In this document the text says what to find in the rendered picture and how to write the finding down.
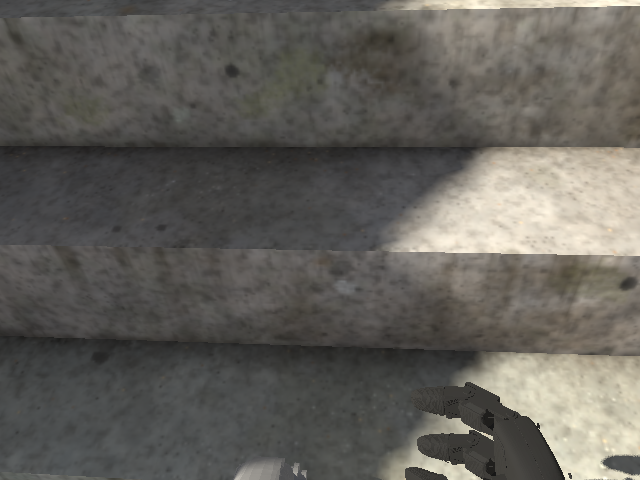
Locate robot left thigh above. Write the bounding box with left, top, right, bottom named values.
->
left=234, top=456, right=307, bottom=480

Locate robot right hand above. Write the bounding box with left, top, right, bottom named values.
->
left=405, top=382, right=572, bottom=480

